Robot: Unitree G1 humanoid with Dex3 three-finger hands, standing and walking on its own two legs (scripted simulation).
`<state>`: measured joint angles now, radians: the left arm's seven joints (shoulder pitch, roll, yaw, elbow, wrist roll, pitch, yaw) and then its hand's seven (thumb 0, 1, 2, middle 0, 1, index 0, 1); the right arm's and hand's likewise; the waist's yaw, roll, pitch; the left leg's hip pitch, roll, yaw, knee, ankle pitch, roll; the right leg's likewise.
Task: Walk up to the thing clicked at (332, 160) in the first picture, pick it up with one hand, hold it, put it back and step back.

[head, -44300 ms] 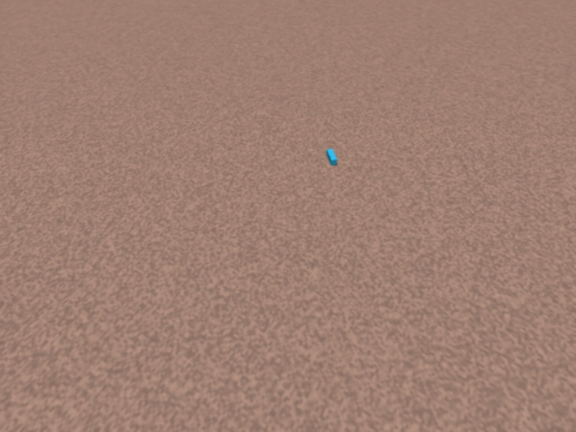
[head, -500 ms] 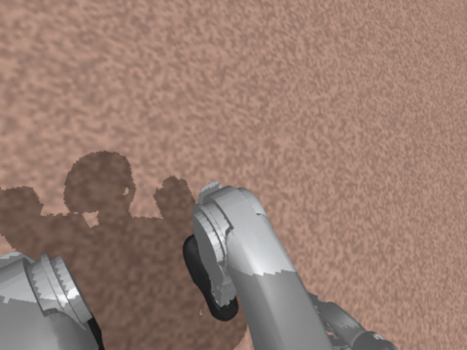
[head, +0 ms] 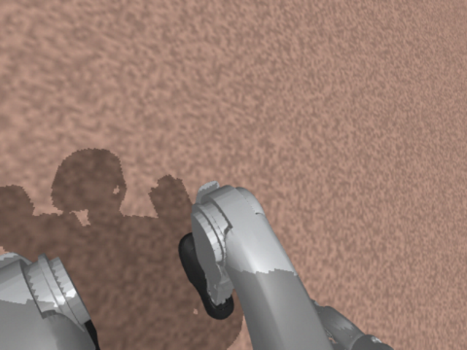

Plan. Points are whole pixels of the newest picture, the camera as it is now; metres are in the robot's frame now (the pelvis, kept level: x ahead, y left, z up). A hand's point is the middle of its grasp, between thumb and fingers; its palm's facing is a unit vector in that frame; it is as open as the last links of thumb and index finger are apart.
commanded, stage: open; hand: left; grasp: from above
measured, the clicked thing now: out of the picture +0.46 +0.34 -0.29
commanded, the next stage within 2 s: withdraw in 0.42 s
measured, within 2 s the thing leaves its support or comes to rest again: neither
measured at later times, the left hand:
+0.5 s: hand out of the picture +0.45 +0.32 -0.26, palm faces -0.43 -0.19 -0.88, open 12.9 cm
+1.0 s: hand out of the picture +0.45 +0.37 -0.12, palm faces -0.34 -0.10 -0.93, open 13.7 cm
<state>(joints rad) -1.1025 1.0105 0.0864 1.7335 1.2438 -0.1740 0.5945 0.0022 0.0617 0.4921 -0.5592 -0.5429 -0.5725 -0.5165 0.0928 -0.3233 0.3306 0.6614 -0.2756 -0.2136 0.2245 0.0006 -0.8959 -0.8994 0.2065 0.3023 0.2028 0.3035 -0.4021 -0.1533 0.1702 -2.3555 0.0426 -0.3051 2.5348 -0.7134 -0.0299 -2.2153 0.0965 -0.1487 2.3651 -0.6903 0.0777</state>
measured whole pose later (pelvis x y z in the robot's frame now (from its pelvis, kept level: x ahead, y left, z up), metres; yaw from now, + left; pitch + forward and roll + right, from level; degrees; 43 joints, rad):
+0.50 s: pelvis +0.00 +0.00 +0.00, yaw +0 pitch +28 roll -15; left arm -1.09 1.02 0.09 1.71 1.23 -0.18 0.57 0.00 -0.28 0.80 -0.26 -0.84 -0.26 -0.82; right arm 0.09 -0.33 0.33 0.65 -0.27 -0.20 0.22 0.00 -0.89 -0.90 0.21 0.30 0.20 0.30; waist -0.40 -0.16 0.19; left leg -2.35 0.04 -0.31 2.53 -0.71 -0.03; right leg -2.21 0.10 -0.15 2.36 -0.68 0.08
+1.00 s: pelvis +0.00 +0.00 +0.02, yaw +4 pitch +33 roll -11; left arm -0.96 0.80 0.02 1.32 1.12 -0.02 0.33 0.00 -0.42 0.92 -0.15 -0.92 -0.15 -0.91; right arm 0.13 -0.29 0.15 0.68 -0.16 -0.09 0.24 0.00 -0.90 -0.90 0.21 0.30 0.20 0.30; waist -0.26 0.00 -0.04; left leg -2.33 0.04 -0.22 2.43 -0.70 -0.03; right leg -2.21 0.06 -0.09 2.32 -0.70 0.07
